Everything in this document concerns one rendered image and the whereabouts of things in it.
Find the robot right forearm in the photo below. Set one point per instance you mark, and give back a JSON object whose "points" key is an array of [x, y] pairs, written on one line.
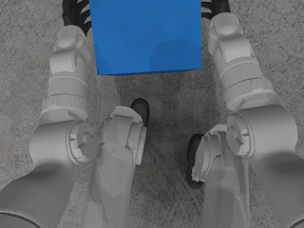
{"points": [[237, 66]]}

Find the right robot upper arm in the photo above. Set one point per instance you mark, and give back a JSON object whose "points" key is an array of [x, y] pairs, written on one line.
{"points": [[266, 137]]}

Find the left robot foot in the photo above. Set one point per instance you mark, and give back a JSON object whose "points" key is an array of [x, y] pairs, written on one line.
{"points": [[141, 106]]}

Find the left robot hand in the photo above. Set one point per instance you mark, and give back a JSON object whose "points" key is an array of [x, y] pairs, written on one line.
{"points": [[72, 15]]}

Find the robot left shin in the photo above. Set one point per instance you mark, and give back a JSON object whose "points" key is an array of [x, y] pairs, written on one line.
{"points": [[119, 110]]}

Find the robot left forearm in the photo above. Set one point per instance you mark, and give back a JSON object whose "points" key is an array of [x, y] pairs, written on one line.
{"points": [[67, 79]]}

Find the carton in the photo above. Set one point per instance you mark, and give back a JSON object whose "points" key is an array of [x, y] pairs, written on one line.
{"points": [[136, 37]]}

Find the right robot hand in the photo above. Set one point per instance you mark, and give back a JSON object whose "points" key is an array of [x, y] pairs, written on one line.
{"points": [[216, 6]]}

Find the left robot upper arm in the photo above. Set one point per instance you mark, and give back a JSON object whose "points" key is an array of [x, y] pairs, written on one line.
{"points": [[39, 199]]}

